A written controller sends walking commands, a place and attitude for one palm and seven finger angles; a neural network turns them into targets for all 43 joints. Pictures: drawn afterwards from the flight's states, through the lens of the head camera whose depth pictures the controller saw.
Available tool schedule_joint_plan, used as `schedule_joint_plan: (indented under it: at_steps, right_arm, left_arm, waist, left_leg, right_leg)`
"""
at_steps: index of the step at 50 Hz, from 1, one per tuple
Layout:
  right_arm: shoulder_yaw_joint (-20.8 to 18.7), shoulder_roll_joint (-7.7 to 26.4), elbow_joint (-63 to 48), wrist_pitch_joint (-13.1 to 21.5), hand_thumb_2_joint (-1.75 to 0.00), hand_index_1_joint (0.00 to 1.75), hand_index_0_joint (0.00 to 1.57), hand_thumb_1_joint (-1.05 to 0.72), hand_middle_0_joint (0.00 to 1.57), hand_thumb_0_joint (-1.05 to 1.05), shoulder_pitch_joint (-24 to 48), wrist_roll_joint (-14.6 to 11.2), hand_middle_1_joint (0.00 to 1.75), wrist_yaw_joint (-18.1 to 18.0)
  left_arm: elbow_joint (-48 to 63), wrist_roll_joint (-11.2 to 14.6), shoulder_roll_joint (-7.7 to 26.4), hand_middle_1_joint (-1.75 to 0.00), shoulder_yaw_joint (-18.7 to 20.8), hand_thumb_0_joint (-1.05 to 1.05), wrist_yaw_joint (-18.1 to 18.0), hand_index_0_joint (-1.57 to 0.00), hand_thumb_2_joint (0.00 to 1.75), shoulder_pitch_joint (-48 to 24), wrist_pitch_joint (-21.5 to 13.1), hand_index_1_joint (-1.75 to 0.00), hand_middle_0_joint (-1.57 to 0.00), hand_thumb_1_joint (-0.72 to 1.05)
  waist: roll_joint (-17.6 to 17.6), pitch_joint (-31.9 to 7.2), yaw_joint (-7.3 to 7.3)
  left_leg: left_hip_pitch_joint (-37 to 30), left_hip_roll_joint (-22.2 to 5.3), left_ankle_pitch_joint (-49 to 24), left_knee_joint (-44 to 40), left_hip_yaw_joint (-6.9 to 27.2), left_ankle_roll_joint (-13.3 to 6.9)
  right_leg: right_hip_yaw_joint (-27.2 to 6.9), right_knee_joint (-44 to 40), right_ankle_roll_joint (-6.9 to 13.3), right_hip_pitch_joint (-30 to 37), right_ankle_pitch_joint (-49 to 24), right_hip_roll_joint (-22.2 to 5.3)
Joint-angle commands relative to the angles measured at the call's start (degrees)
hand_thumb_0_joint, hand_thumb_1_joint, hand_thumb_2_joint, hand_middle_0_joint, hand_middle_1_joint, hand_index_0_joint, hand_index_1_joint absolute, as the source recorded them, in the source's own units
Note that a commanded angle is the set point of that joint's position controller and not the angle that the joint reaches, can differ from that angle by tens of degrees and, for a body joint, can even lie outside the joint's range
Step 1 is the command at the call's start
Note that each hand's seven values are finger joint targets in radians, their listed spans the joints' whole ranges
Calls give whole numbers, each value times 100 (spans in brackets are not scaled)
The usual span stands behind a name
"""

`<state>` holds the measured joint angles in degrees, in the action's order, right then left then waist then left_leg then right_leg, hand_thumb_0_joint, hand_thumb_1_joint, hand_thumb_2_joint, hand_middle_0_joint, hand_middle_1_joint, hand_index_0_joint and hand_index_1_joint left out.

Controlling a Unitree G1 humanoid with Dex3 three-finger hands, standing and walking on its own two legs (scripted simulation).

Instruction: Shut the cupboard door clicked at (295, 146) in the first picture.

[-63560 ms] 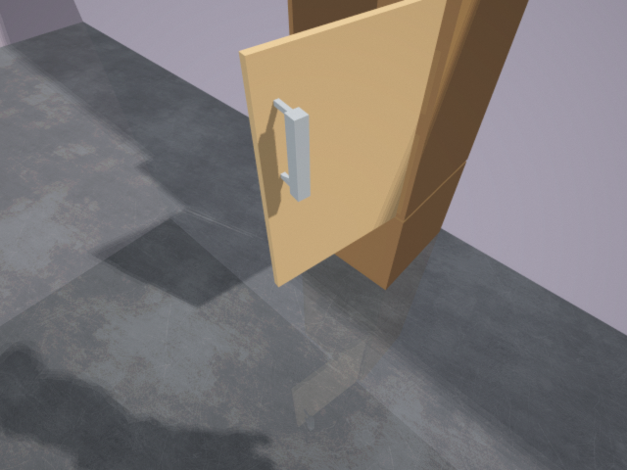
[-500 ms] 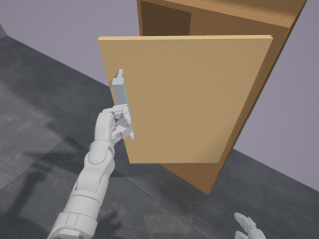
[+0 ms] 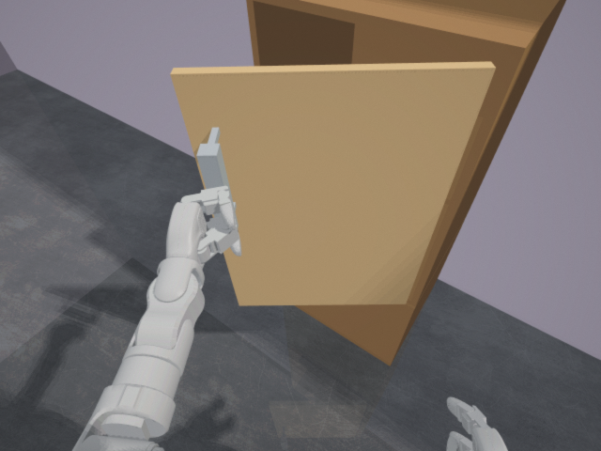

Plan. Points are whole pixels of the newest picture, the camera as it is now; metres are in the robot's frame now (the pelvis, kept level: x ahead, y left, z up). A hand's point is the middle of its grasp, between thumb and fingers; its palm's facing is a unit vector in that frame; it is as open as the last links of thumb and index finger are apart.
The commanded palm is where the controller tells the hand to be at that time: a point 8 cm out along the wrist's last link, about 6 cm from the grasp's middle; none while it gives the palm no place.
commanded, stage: push the door shut along its arc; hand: left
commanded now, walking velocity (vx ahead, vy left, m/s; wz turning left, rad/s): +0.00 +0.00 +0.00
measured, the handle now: (222, 184) +0.48 +0.14 +0.10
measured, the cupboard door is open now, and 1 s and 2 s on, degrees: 35 20 11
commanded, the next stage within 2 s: pull the fist back off the door in 1.78 s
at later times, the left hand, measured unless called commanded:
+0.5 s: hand (233, 200) +0.44 +0.12 +0.10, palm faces -0.11 -0.99 -0.02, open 3.2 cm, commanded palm +0.43 +0.16 +0.11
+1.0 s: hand (258, 175) +0.49 +0.08 +0.11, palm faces -0.27 -0.96 +0.01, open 3.3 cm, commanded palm +0.50 +0.13 +0.11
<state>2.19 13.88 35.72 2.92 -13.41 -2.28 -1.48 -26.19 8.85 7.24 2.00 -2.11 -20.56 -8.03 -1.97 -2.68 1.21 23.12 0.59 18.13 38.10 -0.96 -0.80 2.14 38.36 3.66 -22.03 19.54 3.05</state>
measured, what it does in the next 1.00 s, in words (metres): stands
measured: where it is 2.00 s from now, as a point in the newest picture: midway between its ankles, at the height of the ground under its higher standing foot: outside the picture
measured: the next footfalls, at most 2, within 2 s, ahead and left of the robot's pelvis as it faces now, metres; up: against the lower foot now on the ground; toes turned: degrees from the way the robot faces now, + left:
none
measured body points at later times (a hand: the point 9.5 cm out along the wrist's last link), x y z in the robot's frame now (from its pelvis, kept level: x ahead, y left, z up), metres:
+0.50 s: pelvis +0.00 +0.02 -0.01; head +0.04 +0.01 +0.44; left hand +0.44 +0.17 +0.11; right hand +0.08 -0.24 -0.13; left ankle +0.02 +0.11 -0.72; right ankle +0.00 -0.07 -0.72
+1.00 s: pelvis -0.01 +0.03 -0.02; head +0.08 +0.03 +0.42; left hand +0.50 +0.14 +0.11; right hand +0.00 -0.24 -0.14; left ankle +0.02 +0.11 -0.72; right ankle +0.00 -0.07 -0.72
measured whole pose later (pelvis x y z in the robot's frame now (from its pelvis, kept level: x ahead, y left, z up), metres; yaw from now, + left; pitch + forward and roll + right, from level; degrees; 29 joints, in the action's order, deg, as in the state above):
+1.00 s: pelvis -0.01 +0.03 -0.02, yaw +1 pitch +14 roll -1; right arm 1.2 16.4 41.8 5.9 -22.4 -1.0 -0.2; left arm -71.6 9.3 16.4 7.0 11.8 -61.4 -17.2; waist -1.7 -3.5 9.5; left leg 41.0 1.8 19.9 47.2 -0.8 -3.1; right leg 2.7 45.5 1.6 -38.6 20.7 1.6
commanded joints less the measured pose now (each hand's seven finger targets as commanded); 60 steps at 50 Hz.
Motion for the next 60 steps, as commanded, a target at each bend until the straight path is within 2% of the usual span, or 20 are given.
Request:
schedule_joint_plan:
  at_steps: [1,2,6,7,11,14,18,21,26,30,32,33,37,40,44,46,48,55,57,60]
  right_arm:
    - [-217,612,-709,193,-90,30,20,-90,20,0,306,-49,30,-52]
    - [-229,650,-675,170,-90,30,20,-90,20,0,278,-58,30,-72]
    - [-243,626,-643,224,-90,30,20,-90,20,0,155,-63,30,-64]
    - [-264,665,-588,221,-90,30,20,-90,20,0,66,-71,30,-69]
    - [-300,694,-496,285,-90,30,20,-90,20,0,-126,-65,30,-35]
    - [-335,744,-399,276,-90,30,20,-90,20,0,-255,-72,30,-42]
    - [-361,795,-282,298,-90,30,20,-90,20,0,-427,-62,30,-30]
    - [-354,836,-200,319,-90,30,20,-90,20,0,-563,-47,30,-16]
    - [-383,894,-108,381,-90,30,20,-90,20,0,-768,-30,30,32]
    - [-406,959,-27,397,-90,30,20,-90,20,0,-937,-3,30,52]
    - [-421,1034,25,385,-90,30,20,-90,20,0,-1036,7,30,39]
    - [-394,1017,25,396,-90,30,20,-90,20,0,-1038,3,30,45]
    - [-431,1091,132,423,-90,30,20,-90,20,0,-1225,38,30,41]
    - [-443,1085,146,467,-90,30,20,-90,20,0,-1263,56,30,76]
    - [-450,1149,241,479,-90,30,20,-90,20,0,-1439,78,30,88]
    - [-445,1199,267,465,-90,30,20,-90,20,0,-1532,87,30,71]
    - [-424,1196,242,463,-90,30,20,-90,20,0,-1574,108,30,75]
    - [-439,1250,242,378,-90,30,20,-90,20,0,-1843,186,30,145]
    - [-459,1282,217,344,-90,30,20,-90,20,0,-1961,202,30,132]
    - [-477,1239,208,283,-90,30,20,-90,20,0,-1970,203,30,159]
  left_arm:
    - [660,11,975,-150,422,0,97,-130,90,-2702,-348,-150,-130,90]
    - [549,17,1222,-150,613,0,132,-130,90,-2880,-370,-150,-130,90]
    - [357,117,903,-150,306,0,446,-130,90,-3422,-575,-150,-130,90]
    - [203,117,1067,-150,428,0,495,-130,90,-3521,-627,-150,-130,90]
    - [-192,180,846,-150,253,0,687,-130,90,-3894,-787,-150,-130,90]
    - [-561,179,1028,-150,372,0,749,-130,90,-4356,-855,-150,-130,90]
    - [-894,126,986,-150,234,0,843,-130,90,-5003,-982,-150,-130,90]
    - [-1421,138,1062,-150,302,0,930,-130,90,-5266,-1053,-150,-130,90]
    - [-1794,123,936,-150,175,0,1064,-130,90,-5814,-1251,-150,-130,90]
    - [-2272,129,960,-150,186,0,1161,-130,90,-6090,-1311,-150,-130,90]
    - [-2467,114,1223,-150,363,0,1190,-130,90,-6257,-1333,-150,-130,90]
    - [-2497,125,1084,-150,212,0,1220,-130,90,-6501,-1331,-150,-130,90]
    - [-2699,73,1267,-150,313,0,1303,-130,90,-6872,-1365,-150,-130,90]
    - [-2698,79,1054,-150,127,0,1396,-130,90,-7075,-1399,-150,-130,90]
    - [-3044,102,1151,-150,209,0,1469,-130,90,-7290,-1339,-150,-130,90]
    - [-3211,91,1513,-150,478,0,1463,-130,90,-7462,-1279,-150,-130,90]
    - [-3282,60,1714,-150,647,0,1428,-130,90,-7577,-1244,-150,-130,90]
    - [-3673,-210,2123,-150,862,0,1398,-130,90,-7879,-1277,-150,-130,90]
    - [-3629,-245,2398,-150,1037,0,1490,-130,90,-7971,-1289,-150,-130,90]
    - [-3655,-243,1962,-150,687,0,1681,-130,90,-7997,-1226,-150,-130,90]
  waist:
    - [675,-1083,140]
    - [605,-1122,138]
    - [202,-1608,198]
    - [279,-1684,229]
    - [406,-1792,328]
    - [616,-1719,425]
    - [220,-1892,538]
    - [390,-1873,583]
    - [36,-2050,686]
    - [348,-2003,804]
    - [386,-1937,851]
    - [348,-1858,949]
    - [115,-2078,1026]
    - [-216,-2342,1059]
    - [35,-2298,1191]
    - [234,-2230,1226]
    - [-47,-2358,1197]
    - [-31,-2508,1359]
    - [-98,-2806,1335]
    - [-316,-2939,1375]
  left_leg:
    - [-197,71,-398,-358,48,-155]
    - [-203,67,-422,-339,55,-162]
    - [-424,93,-795,-244,65,-161]
    - [-475,74,-869,-223,97,-165]
    - [-481,83,-967,-175,139,-169]
    - [-416,78,-905,-146,175,-191]
    - [-669,64,-994,-96,248,-173]
    - [-542,61,-846,-78,312,-160]
    - [-815,15,-1008,-23,439,-104]
    - [-620,5,-825,25,485,-115]
    - [-471,-4,-658,28,501,-130]
    - [-417,8,-580,25,496,-142]
    - [-551,-24,-673,109,599,-114]
    - [-783,-52,-795,207,664,-70]
    - [-623,-68,-765,271,722,-89]
    - [-292,-55,-534,277,701,-119]
    - [-288,-33,-634,319,680,-119]
    - [3,-44,-848,590,652,-151]
    - [16,-21,-1117,686,633,-170]
    - [-234,-52,-1409,784,650,-134]
  right_leg:
    - [-642,-923,-417,392,-946,-378]
    - [-679,-926,-417,412,-962,-375]
    - [-573,-682,-358,479,-1642,-337]
    - [-506,-629,-345,452,-1711,-309]
    - [-401,-512,-333,281,-1849,-267]
    - [-381,-498,-350,129,-1752,-257]
    - [-293,-390,-292,-222,-1656,-218]
    - [-252,-352,-273,-383,-1420,-185]
    - [-140,-198,-203,-832,-1289,-129]
    - [-127,-172,-219,-1012,-1084,-95]
    - [-140,-177,-218,-1094,-909,-98]
    - [-149,-187,-230,-1169,-864,-100]
    - [-117,-80,-197,-1422,-805,-90]
    - [-91,7,-176,-1675,-794,-79]
    - [-70,34,-189,-1815,-751,-49]
    - [-103,34,-203,-1723,-636,-50]
    - [-114,87,-188,-1728,-685,-61]
    - [-163,229,-229,-1884,-882,-50]
    - [-185,330,-220,-1712,-1170,-39]
    - [-153,364,-217,-1924,-1358,-22]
